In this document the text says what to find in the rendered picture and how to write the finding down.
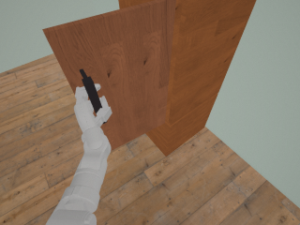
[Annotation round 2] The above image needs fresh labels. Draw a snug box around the robot left forearm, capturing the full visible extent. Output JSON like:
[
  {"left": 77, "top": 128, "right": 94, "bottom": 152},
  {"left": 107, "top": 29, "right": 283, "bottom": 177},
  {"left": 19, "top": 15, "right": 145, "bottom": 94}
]
[{"left": 45, "top": 127, "right": 112, "bottom": 225}]

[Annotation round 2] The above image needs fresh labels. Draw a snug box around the robot left upper arm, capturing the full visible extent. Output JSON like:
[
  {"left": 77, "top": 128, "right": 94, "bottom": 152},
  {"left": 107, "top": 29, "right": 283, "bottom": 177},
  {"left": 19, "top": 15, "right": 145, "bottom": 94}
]
[{"left": 47, "top": 209, "right": 97, "bottom": 225}]

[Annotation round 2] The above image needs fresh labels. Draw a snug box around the robot left hand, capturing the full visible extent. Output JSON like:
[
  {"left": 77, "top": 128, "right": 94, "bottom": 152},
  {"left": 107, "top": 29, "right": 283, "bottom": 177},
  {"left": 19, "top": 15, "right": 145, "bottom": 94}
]
[{"left": 73, "top": 83, "right": 113, "bottom": 133}]

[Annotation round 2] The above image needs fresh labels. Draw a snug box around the handle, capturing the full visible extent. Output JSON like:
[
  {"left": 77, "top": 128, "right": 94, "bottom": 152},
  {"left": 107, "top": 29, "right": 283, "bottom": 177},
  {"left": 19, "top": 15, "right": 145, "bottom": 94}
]
[{"left": 80, "top": 69, "right": 108, "bottom": 124}]

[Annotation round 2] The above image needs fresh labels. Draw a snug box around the cupboard door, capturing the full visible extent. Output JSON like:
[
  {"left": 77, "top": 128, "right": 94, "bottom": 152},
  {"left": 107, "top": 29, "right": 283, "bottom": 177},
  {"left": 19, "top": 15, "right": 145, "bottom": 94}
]
[{"left": 42, "top": 0, "right": 176, "bottom": 151}]

